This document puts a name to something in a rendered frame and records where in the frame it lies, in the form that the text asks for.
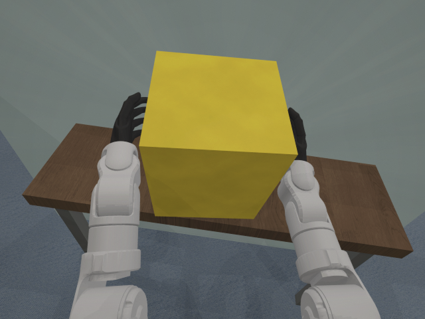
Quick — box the carton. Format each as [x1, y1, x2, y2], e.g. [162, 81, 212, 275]
[139, 51, 298, 219]

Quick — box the table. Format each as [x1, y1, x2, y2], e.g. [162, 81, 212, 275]
[22, 123, 413, 306]

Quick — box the robot right hand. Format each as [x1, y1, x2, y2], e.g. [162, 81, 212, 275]
[288, 108, 307, 161]

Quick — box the robot right forearm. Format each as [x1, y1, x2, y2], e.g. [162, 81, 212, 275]
[278, 160, 381, 319]

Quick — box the right robot upper arm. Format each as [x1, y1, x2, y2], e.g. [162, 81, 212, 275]
[301, 284, 380, 319]

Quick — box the robot left forearm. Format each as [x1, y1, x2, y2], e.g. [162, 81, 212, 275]
[69, 141, 141, 319]

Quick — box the robot left hand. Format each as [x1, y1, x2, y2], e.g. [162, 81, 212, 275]
[110, 92, 148, 144]

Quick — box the left robot upper arm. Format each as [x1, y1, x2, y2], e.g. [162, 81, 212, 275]
[70, 285, 148, 319]

